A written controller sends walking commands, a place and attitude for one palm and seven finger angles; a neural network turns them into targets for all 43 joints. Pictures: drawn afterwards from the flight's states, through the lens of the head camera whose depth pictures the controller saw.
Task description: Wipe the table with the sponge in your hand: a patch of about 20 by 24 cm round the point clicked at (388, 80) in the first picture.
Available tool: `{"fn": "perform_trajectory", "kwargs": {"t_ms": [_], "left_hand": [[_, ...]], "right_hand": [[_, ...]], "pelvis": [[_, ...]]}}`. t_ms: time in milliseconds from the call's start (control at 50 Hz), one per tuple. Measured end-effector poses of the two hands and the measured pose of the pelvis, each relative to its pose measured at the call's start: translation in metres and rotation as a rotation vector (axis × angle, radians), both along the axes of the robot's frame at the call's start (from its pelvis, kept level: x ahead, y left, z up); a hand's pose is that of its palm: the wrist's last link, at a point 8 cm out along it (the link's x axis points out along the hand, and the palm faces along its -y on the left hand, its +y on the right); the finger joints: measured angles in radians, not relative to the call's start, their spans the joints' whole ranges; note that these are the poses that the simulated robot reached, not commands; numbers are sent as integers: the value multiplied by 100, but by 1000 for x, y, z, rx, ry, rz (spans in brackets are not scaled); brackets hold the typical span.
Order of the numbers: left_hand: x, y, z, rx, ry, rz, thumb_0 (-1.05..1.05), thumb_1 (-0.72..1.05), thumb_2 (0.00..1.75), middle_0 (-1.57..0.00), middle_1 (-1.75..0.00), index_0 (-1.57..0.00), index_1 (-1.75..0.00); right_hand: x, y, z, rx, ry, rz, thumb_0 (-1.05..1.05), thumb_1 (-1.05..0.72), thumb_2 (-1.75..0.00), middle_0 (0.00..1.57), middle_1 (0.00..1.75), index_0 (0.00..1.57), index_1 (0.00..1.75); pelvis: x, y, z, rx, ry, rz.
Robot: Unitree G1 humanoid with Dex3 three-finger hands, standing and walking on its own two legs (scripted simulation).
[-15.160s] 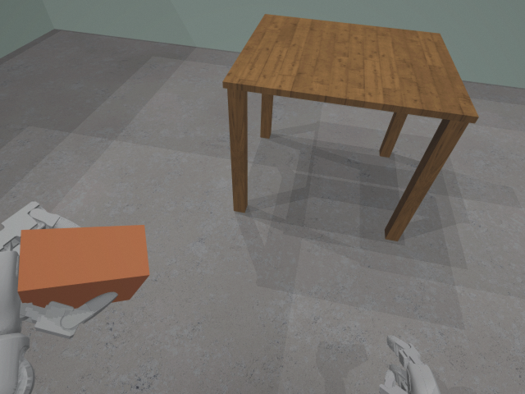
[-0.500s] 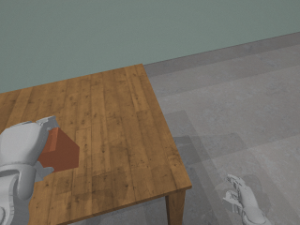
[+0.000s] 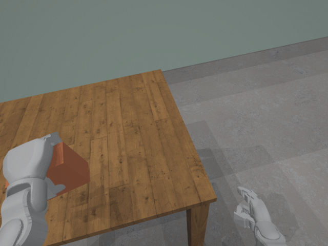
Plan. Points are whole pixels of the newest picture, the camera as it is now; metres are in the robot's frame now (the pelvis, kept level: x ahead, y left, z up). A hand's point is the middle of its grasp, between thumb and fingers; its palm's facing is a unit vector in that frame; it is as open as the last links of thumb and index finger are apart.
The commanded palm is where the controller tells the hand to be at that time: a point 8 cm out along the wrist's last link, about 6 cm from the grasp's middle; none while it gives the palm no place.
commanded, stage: move the sponge above the wiping area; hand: left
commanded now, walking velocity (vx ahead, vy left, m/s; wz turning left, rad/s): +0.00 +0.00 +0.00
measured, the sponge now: (57, 176) +0.23 +0.30 +0.08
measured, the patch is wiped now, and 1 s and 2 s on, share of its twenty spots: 0.00 0.00 0.00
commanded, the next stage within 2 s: none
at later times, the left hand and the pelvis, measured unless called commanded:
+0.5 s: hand (69, 190) +0.20 +0.26 +0.06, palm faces -0.09 -0.14 -0.99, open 9.8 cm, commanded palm +0.19 +0.26 +0.14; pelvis -0.01 -0.01 +0.00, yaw +0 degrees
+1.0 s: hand (74, 193) +0.20 +0.26 +0.05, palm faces -0.09 -0.11 -0.99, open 9.8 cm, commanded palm +0.19 +0.27 +0.13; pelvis +0.01 -0.01 +0.00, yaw +0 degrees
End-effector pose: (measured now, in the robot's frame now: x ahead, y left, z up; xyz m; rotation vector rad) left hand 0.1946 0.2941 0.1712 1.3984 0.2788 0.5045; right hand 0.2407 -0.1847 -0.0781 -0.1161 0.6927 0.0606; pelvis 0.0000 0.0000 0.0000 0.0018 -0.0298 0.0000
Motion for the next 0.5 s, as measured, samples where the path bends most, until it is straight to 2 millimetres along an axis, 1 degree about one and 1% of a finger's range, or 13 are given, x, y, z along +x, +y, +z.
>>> {"fn": "perform_trajectory", "kwargs": {"t_ms": [40, 80, 120, 160, 200, 240, 300, 340, 380, 400, 440, 500], "left_hand": [[-4, -5, -16, -49, 78, 3, 0, -46, 102, -78, -133, -78, -133], [-9, -18, -34, -88, 162, -38, 0, -46, 102, -78, -133, -78, -133], [-12, -34, -48, -94, 223, -113, 0, -46, 102, -78, -133, -78, -133], [-14, -46, -50, -62, 237, -194, 0, -46, 102, -78, -133, -78, -133], [-14, -51, -42, 10, 196, -250, 0, -46, 102, -78, -133, -78, -133], [-11, -47, -30, 76, 130, -254, 0, -46, 102, -78, -133, -78, -133], [-6, -28, -15, 96, 51, -167, 0, -46, 102, -78, -133, -78, -133], [-3, -14, -13, 67, 36, -87, 0, -46, 102, -78, -133, -78, -133], [-2, -6, -18, 29, 65, -21, 0, -46, 102, -77, -133, -78, -133], [-3, -5, -22, 10, 94, -5, 0, -46, 102, -77, -133, -78, -133], [-4, -11, -35, -21, 166, -13, 0, -46, 102, -77, -134, -78, -133], [-8, -31, -51, -50, 252, -107, 0, -46, 102, -77, -134, -78, -134]], "right_hand": [[0, -1, 1, -2, -13, 0, 1, -90, -90, 20, 30, 20, 30], [0, -4, 2, -16, -26, 3, 1, -90, -90, 20, 30, 20, 30], [-1, -7, 3, -41, -33, 13, 1, -90, -90, 20, 30, 20, 30], [-2, -9, 3, -69, -29, 21, 1, -90, -90, 20, 30, 20, 30], [-3, -12, 3, -89, -24, 26, 1, -90, -90, 20, 30, 20, 30], [-6, -14, 3, -91, -14, 18, 1, -90, -90, 20, 30, 20, 30], [-10, -17, 2, -71, 4, -6, 1, -90, -90, 20, 30, 20, 30], [-12, -20, 1, -59, 11, -20, 1, -90, -90, 20, 30, 20, 30], [-12, -23, 0, -51, 11, -29, 1, -90, -90, 20, 30, 20, 30], [-12, -25, 0, -48, 7, -33, 1, -90, -90, 20, 30, 20, 30], [-12, -28, 1, -51, -3, -34, 1, -90, -90, 20, 30, 20, 30], [-10, -32, 0, -67, -17, -31, 1, -90, -90, 20, 30, 20, 30]], "pelvis": [[-2, 2, 0, 1, 0, 6], [-4, 3, 0, 2, -2, 7], [-5, 3, 0, 3, -4, 9], [-7, 2, 0, 1, -9, 6], [-7, 0, -1, -1, -14, 0], [-7, -2, -1, -4, -19, -4], [-8, -5, 0, -5, -25, -8], [-8, -7, 0, -3, -25, -3], [-8, -8, 0, -1, -23, -2], [-8, -8, 0, 0, -21, 0], [-8, -7, 0, 1, -17, 4], [-7, -6, 0, 1, -13, 4]]}}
